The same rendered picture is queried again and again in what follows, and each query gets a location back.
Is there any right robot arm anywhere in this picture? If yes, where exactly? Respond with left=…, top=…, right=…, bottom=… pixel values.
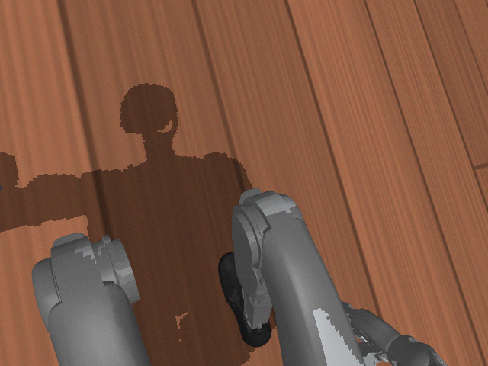
left=387, top=335, right=447, bottom=366

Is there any right robot foot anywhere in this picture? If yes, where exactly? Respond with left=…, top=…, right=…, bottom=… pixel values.
left=218, top=252, right=271, bottom=347

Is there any right robot hand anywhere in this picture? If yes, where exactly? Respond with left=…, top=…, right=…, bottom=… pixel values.
left=342, top=301, right=401, bottom=366

